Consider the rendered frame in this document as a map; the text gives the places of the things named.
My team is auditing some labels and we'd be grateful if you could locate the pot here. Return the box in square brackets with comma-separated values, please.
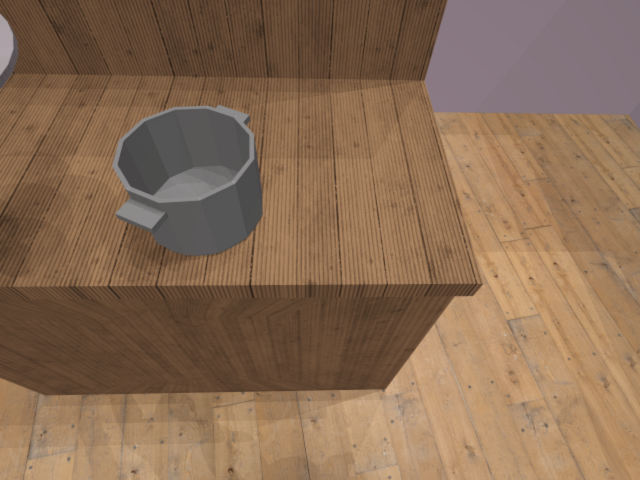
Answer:
[112, 105, 263, 256]

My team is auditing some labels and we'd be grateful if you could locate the table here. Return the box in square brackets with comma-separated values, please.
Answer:
[0, 0, 484, 395]

